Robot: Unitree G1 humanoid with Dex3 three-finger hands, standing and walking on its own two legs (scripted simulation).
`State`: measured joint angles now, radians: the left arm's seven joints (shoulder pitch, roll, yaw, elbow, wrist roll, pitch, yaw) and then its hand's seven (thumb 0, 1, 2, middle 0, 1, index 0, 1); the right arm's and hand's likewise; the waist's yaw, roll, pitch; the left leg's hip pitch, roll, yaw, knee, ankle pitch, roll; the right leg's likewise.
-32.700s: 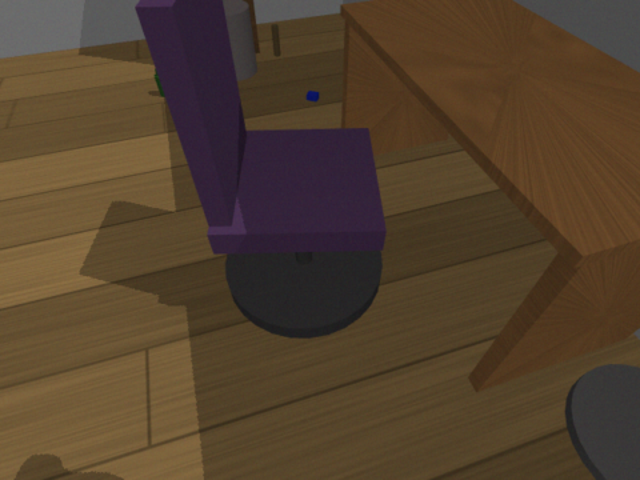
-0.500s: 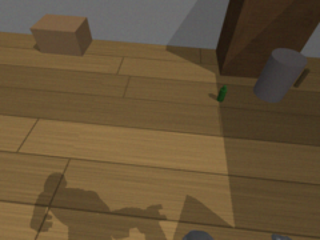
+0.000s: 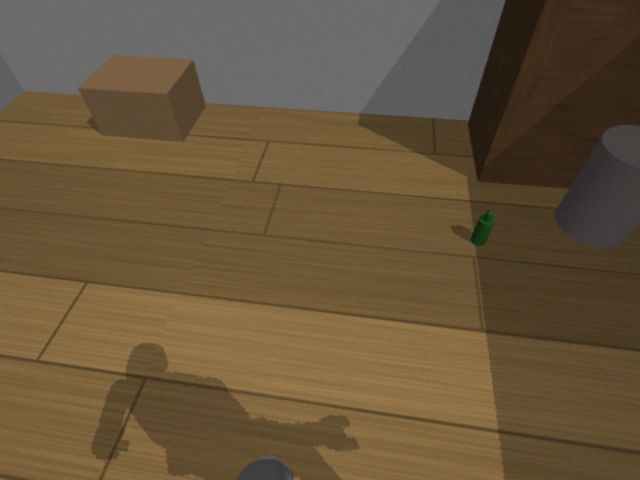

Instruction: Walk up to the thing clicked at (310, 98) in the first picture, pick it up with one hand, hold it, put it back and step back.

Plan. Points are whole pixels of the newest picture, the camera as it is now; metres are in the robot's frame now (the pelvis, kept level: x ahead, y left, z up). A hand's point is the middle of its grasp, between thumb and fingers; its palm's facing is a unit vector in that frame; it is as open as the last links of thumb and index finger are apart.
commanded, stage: walk up
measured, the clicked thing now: out of the picture +0.66 -1.38 -0.75
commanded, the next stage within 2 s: none
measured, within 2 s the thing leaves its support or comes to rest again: neither
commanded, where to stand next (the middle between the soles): +0.50 +0.02 m, yaw -1 degrees
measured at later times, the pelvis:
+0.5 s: pelvis +0.21 +0.01 -0.01, yaw -3 degrees
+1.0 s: pelvis +0.38 +0.04 -0.01, yaw -1 degrees
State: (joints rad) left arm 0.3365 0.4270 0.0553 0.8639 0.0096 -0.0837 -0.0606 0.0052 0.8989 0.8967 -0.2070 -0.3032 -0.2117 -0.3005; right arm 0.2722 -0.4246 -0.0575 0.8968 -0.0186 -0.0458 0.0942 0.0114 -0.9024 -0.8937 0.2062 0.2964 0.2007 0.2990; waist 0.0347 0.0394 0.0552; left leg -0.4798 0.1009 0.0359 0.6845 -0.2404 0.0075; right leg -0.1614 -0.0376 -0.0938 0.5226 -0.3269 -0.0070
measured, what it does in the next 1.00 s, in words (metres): walks ahead: left foot, then right foot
